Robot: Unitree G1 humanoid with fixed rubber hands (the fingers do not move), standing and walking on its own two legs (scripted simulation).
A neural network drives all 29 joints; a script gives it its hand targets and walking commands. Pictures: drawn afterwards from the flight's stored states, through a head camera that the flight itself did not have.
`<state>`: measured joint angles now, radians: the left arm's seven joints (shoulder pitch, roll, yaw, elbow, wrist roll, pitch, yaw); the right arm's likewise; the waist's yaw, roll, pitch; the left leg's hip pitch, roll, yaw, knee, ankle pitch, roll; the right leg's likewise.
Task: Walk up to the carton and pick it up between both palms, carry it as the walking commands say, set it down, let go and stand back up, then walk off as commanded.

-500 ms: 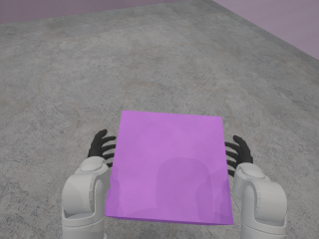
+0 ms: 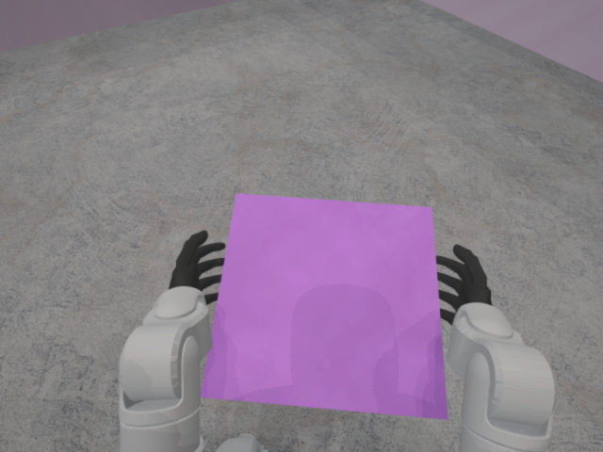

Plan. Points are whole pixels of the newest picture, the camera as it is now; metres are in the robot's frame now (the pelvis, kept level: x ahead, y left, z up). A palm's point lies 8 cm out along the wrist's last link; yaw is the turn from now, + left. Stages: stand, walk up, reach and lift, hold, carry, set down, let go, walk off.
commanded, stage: carry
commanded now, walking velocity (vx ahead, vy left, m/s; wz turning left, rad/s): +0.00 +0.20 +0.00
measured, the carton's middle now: (323, 309) +0.29 -0.02 +0.02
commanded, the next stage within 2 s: none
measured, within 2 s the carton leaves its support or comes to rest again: neither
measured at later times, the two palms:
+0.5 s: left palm (30, 365) +0.20 +0.29 +0.09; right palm (335, 399) +0.17 -0.02 +0.07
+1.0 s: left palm out of the picture +0.13 +0.49 +0.09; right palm (128, 437) +0.13 +0.17 +0.10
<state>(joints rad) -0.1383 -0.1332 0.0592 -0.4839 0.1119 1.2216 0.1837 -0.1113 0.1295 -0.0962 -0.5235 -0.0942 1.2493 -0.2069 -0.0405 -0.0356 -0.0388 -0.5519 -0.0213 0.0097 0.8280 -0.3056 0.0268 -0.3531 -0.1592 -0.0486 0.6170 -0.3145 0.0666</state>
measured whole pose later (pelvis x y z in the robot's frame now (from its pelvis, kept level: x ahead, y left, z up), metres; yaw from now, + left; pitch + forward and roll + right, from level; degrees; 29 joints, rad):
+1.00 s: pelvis -0.13 +0.32 -0.01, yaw -4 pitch +1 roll -1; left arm -0.14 -0.13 0.08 -0.50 0.11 1.25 0.20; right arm -0.13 0.13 -0.09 -0.46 -0.10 1.23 -0.18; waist 0.07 -0.01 -0.02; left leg -0.42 -0.03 0.11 0.62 -0.23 0.10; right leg -0.39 -0.03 -0.05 0.94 -0.56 0.12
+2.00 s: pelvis -0.22 +0.42 +0.00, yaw -7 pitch +6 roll +0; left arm -0.16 -0.13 0.08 -0.44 0.12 1.22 0.20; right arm -0.13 0.13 -0.10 -0.43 -0.11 1.22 -0.18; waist 0.02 0.00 -0.08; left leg -0.43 -0.01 0.02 0.61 -0.27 0.03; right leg -0.31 -0.01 -0.15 0.58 -0.35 0.00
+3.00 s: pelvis -0.27 +0.43 +0.00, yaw -7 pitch +1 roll -1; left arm -0.17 -0.14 0.16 -0.08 0.12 0.90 0.16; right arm -0.14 0.13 -0.12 -0.09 -0.12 0.93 -0.17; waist 0.00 0.01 -0.10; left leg -0.41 -0.01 0.03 0.58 -0.20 0.03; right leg -0.31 -0.01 -0.15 0.59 -0.31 -0.04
